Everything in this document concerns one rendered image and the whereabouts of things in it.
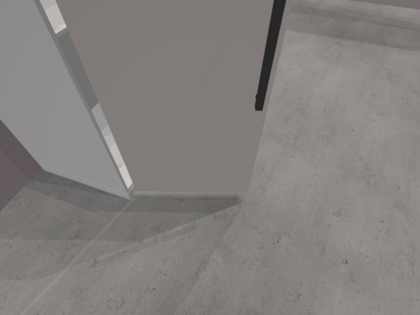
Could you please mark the handle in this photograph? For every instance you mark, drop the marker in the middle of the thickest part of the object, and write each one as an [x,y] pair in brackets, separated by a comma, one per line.
[271,42]

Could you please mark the fridge door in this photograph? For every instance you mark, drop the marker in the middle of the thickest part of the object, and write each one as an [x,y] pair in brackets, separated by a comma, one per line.
[176,81]

